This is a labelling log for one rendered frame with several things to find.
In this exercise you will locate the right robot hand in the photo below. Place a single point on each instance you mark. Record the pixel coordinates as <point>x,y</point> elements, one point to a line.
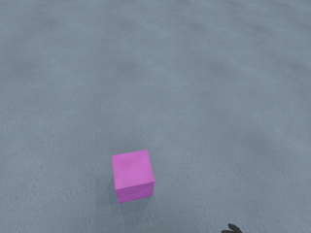
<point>234,229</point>

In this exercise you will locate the carton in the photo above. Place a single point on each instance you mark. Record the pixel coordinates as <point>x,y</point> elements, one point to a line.
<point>133,175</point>

